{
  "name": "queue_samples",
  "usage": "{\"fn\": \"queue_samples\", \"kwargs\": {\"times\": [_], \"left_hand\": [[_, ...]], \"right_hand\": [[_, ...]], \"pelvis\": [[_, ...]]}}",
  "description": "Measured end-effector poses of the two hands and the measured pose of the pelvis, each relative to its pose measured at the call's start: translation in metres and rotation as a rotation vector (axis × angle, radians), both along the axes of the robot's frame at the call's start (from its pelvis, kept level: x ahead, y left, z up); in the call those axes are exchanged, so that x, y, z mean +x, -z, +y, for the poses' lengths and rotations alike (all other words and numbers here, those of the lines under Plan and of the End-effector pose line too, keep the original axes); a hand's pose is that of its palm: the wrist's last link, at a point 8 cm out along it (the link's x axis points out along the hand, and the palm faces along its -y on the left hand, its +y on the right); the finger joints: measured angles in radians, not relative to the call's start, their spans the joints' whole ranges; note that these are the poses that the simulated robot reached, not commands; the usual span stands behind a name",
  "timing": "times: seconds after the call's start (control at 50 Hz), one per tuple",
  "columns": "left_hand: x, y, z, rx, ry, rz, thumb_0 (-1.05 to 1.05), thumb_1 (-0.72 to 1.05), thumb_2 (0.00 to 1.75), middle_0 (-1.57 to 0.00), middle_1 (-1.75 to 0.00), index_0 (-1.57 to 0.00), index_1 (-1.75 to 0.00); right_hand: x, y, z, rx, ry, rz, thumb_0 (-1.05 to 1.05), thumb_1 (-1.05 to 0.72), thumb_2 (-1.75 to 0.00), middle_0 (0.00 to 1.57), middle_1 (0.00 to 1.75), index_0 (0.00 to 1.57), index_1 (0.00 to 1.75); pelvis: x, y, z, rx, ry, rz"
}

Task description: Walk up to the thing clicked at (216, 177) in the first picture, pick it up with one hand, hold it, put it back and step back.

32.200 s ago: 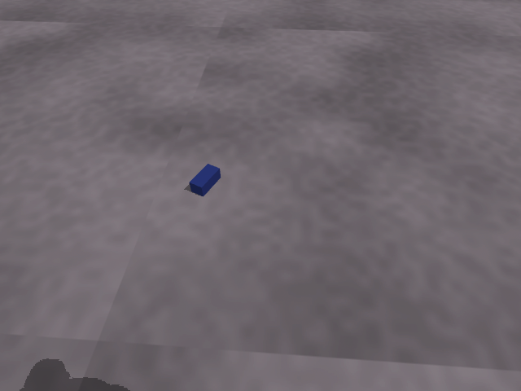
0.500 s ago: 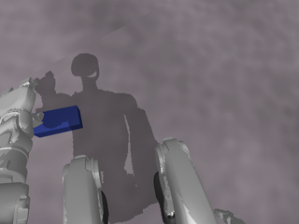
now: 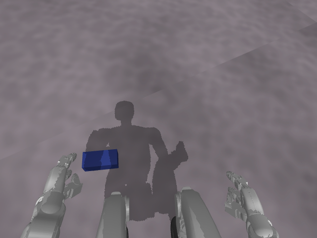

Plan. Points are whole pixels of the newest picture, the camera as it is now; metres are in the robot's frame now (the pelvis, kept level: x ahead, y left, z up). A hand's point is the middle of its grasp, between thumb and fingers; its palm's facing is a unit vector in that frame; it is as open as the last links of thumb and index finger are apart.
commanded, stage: home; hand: left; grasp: from above
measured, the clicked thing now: (101, 160) +0.49 +0.23 -0.54
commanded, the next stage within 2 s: none
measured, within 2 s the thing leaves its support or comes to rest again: neither
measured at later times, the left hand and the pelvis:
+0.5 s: hand (50, 196) +0.23 +0.18 +0.09, palm faces +0.09 -0.97 -0.20, open 7.4 cm; pelvis +0.07 +0.00 +0.13, yaw +2 degrees
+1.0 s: hand (49, 203) +0.22 +0.18 +0.09, palm faces +0.09 -0.98 -0.20, open 7.4 cm; pelvis +0.07 +0.00 +0.14, yaw +2 degrees
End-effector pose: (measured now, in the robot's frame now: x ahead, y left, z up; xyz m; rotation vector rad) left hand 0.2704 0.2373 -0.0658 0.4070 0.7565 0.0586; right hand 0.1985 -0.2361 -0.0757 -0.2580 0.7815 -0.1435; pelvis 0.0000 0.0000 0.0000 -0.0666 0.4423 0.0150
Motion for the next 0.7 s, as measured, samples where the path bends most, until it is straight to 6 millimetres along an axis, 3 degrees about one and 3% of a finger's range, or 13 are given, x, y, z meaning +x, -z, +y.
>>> {"fn": "queue_samples", "kwargs": {"times": [0.24, 0.44, 0.56, 0.7], "left_hand": [[-0.029, -0.097, -0.003, -0.157, -0.179, 0.043, 0.01, 0.90, 0.90, -0.21, -0.31, -0.20, -0.30], [-0.051, -0.169, -0.006, -0.183, -0.196, 0.020, 0.01, 0.91, 0.90, -0.20, -0.31, -0.20, -0.30], [-0.062, -0.186, -0.005, -0.185, -0.200, 0.013, 0.01, 0.91, 0.90, -0.20, -0.30, -0.20, -0.30], [-0.069, -0.184, -0.005, -0.195, -0.207, 0.026, 0.01, 0.91, 0.90, -0.20, -0.30, -0.20, -0.30]], "right_hand": [[-0.014, -0.082, 0.010, -0.005, 0.071, -0.015, 0.01, -0.90, -0.90, 0.20, 0.30, 0.21, 0.30], [-0.004, -0.136, -0.001, -0.034, 0.114, -0.101, 0.01, -0.90, -0.90, 0.20, 0.30, 0.21, 0.30], [0.018, -0.156, -0.002, -0.040, 0.090, -0.189, 0.01, -0.90, -0.90, 0.20, 0.30, 0.21, 0.30], [0.038, -0.167, 0.002, -0.041, 0.042, -0.257, 0.01, -0.90, -0.90, 0.20, 0.30, 0.21, 0.30]], "pelvis": [[0.035, -0.084, 0.000, 0.006, -0.014, -0.123], [0.062, -0.128, 0.001, 0.015, -0.018, -0.217], [0.068, -0.137, 0.000, 0.019, -0.025, -0.254], [0.068, -0.139, -0.002, 0.024, -0.033, -0.272]]}}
